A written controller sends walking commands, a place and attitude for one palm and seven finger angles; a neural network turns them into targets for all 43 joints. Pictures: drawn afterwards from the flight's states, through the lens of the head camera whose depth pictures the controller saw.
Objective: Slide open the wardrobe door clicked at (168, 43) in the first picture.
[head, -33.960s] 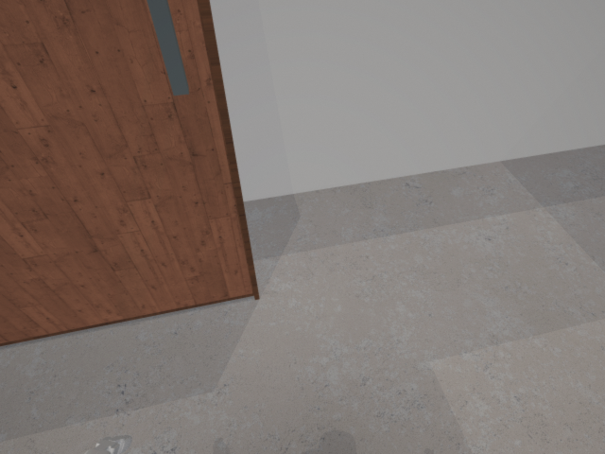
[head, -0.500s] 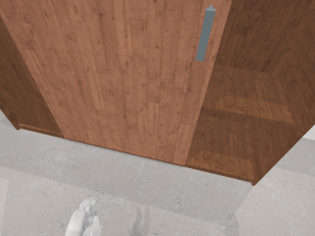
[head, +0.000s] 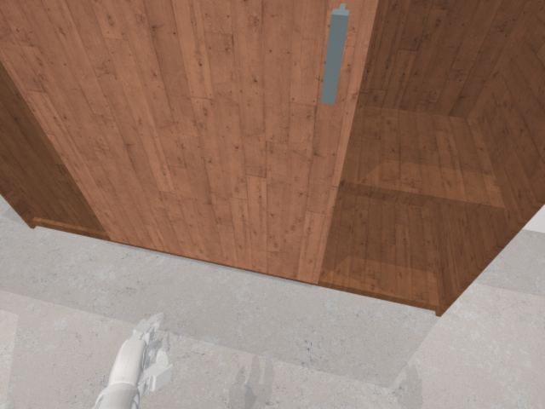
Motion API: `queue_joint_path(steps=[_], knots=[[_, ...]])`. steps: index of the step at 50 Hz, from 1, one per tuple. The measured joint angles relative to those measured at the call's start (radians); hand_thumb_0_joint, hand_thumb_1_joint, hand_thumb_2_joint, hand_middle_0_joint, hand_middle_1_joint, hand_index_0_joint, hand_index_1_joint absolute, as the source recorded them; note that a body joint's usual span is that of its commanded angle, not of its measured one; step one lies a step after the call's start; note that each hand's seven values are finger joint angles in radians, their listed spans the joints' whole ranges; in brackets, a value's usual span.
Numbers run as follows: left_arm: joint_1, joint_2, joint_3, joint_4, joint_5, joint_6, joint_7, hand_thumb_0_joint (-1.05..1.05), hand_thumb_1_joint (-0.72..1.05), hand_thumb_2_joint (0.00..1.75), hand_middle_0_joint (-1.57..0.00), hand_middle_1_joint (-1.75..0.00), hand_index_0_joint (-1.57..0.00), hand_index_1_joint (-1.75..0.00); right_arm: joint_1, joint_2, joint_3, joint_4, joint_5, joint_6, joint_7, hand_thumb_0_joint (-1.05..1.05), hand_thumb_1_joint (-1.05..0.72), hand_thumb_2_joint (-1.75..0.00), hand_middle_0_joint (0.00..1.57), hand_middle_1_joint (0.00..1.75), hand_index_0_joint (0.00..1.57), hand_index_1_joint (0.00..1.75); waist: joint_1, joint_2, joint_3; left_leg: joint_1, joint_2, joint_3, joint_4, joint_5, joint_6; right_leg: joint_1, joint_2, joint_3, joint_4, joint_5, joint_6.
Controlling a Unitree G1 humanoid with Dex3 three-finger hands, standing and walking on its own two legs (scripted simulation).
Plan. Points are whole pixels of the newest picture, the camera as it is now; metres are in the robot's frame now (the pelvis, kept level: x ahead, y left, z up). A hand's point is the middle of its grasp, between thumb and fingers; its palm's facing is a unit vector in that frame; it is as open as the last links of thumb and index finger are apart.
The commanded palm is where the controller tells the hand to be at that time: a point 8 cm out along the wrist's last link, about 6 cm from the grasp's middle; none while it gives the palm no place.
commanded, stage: stop stepping back and stand still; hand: right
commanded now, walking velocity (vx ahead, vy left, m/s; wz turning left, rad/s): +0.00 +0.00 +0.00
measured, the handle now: (335, 54) +0.68 -0.08 +0.20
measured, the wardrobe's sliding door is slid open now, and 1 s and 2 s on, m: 0.47 0.47 0.47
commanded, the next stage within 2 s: let the arm hang, fingers relaxed in 0.52 s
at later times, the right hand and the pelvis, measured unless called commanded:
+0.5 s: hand out of the picture +0.17 -0.29 +0.15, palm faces +0.45 +0.80 -0.40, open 7.4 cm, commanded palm +0.11 -0.32 +0.18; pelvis -0.03 -0.02 +0.00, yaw +0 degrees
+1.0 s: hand out of the picture -0.03 -0.18 -0.19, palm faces +0.00 +0.99 -0.16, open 7.0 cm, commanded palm none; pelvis -0.05 +0.00 -0.01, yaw -2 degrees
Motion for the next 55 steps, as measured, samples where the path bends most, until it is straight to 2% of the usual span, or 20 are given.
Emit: queue_joint_path(steps=[9, 21, 31, 33, 36, 39, 43, 46, 49, 55], knots=[[0.043, -0.003, -0.012, 0.03, 0.01, -0.001, 0.008, 0.01, 0.9, 0.9, -0.2, -0.3, -0.21, -0.3, -0.031, 0.039, 0.031, 0.014, -0.008, 0.016, -0.005, 0.02, -0.88, -0.9, 0.21, 0.3, 0.21, 0.3, -0.019, 0.012, 0.003, 0.003, 0.016, 0.001, -0.019, 0.029, -0.015, -0.002, 0.016, 0.0, -0.014, 0.027, -0.018], [0.054, -0.014, -0.016, 0.041, 0.014, -0.011, -0.001, 0.01, 0.9, 0.9, -0.2, -0.3, -0.21, -0.3, -0.038, 0.028, 0.009, 0.026, -0.019, -0.019, -0.009, 0.02, -0.89, -0.9, 0.21, 0.3, 0.21, 0.3, -0.005, 0.0, -0.003, -0.011, 0.03, -0.004, -0.039, 0.062, -0.027, -0.015, 0.031, -0.006, -0.036, 0.06, -0.032], [0.05, -0.006, -0.01, 0.052, 0.015, -0.018, 0.001, 0.01, 0.9, 0.9, -0.2, -0.3, -0.21, -0.3, -0.037, 0.051, 0.027, 0.039, -0.024, -0.011, -0.007, 0.02, -0.89, -0.9, 0.21, 0.3, 0.21, 0.3, -0.012, 0.0, 0.002, -0.013, 0.028, 0.001, -0.041, 0.067, -0.027, -0.022, 0.03, -0.001, -0.031, 0.062, -0.032], [0.03, 0.022, 0.004, 0.109, 0.017, -0.048, -0.045, 0.01, 0.9, 0.9, -0.2, -0.3, -0.21, -0.3, -0.104, 0.029, 0.081, 0.182, -0.059, -0.027, 0.032, 0.01, -0.89, -0.9, 0.21, 0.3, 0.21, 0.3, -0.017, -0.014, -0.011, -0.049, 0.036, 0.013, 0.002, 0.051, -0.026, -0.059, 0.036, 0.009, 0.003, 0.055, -0.034], [-0.022, 0.079, 0.013, 0.189, 0.023, 0.008, -0.086, 0.01, 0.9, 0.9, -0.2, -0.3, -0.21, -0.3, -0.228, 0.026, 0.202, 0.539, -0.079, 0.086, 0.101, 0.0, -0.89, -0.9, 0.2, 0.3, 0.2, 0.3, -0.016, -0.045, -0.025, -0.104, 0.051, 0.011, 0.086, 0.013, -0.029, -0.102, 0.049, 0.007, 0.057, 0.036, -0.041], [-0.05, 0.099, 0.019, 0.223, 0.033, 0.055, -0.092, 0.01, 0.9, 0.9, -0.2, -0.3, -0.21, -0.3, -0.285, 0.069, 0.296, 0.869, -0.089, 0.178, 0.135, 0.01, -0.9, -0.9, 0.2, 0.3, 0.2, 0.3, 0.013, -0.048, -0.012, -0.137, 0.06, -0.002, 0.146, -0.012, -0.033, -0.116, 0.055, -0.005, 0.085, 0.024, -0.044], [-0.018, 0.082, 0.016, 0.259, 0.042, 0.091, -0.089, 0.01, 0.91, 0.9, -0.2, -0.3, -0.21, -0.3, -0.289, 0.154, 0.381, 1.155, -0.091, 0.221, 0.149, 0.01, -0.9, -0.9, 0.2, 0.3, 0.2, 0.3, 0.034, 0.002, 0.027, -0.136, 0.057, -0.006, 0.158, -0.017, -0.022, -0.103, 0.052, -0.008, 0.075, 0.031, -0.034], [0.024, 0.058, 0.009, 0.305, 0.045, 0.116, -0.084, 0.01, 0.91, 0.9, -0.2, -0.29, -0.2, -0.3, -0.274, 0.21, 0.408, 1.289, -0.086, 0.226, 0.146, 0.01, -0.92, -0.9, 0.2, 0.3, 0.2, 0.3, 0.033, 0.046, 0.057, -0.121, 0.047, 0.004, 0.133, -0.005, -0.013, -0.093, 0.043, 0.001, 0.055, 0.044, -0.024], [0.065, 0.032, 0.005, 0.358, 0.045, 0.133, -0.079, 0.01, 0.91, 0.9, -0.2, -0.29, -0.2, -0.3, -0.266, 0.195, 0.394, 1.374, -0.083, 0.214, 0.137, 0.01, -0.98, -0.9, 0.21, 0.3, 0.21, 0.3, 0.02, 0.066, 0.08, -0.105, 0.033, 0.02, 0.091, 0.017, -0.002, -0.09, 0.03, 0.017, 0.035, 0.058, -0.014], [0.109, 0.009, 0.015, 0.434, 0.04, 0.145, -0.065, 0.01, 0.91, 0.9, -0.2, -0.29, -0.2, -0.3, -0.243, 0.187, 0.397, 1.489, -0.078, 0.196, 0.143, 0.01, -0.96, -0.9, 0.21, 0.3, 0.21, 0.3, 0.01, 0.03, 0.092, -0.076, 0.019, 0.028, 0.026, 0.049, 0.003, -0.078, 0.019, 0.026, 0.006, 0.071, -0.009]])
